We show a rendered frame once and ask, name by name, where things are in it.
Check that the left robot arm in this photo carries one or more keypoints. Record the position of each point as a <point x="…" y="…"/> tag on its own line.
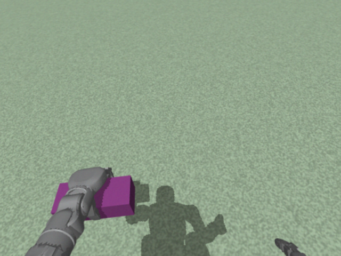
<point x="66" y="225"/>

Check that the left robot hand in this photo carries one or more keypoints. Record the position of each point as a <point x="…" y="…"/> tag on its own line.
<point x="93" y="179"/>

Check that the carton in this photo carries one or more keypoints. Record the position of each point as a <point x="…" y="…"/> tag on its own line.
<point x="116" y="198"/>

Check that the right robot hand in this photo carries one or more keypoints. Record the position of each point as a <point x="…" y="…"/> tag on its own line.
<point x="289" y="249"/>

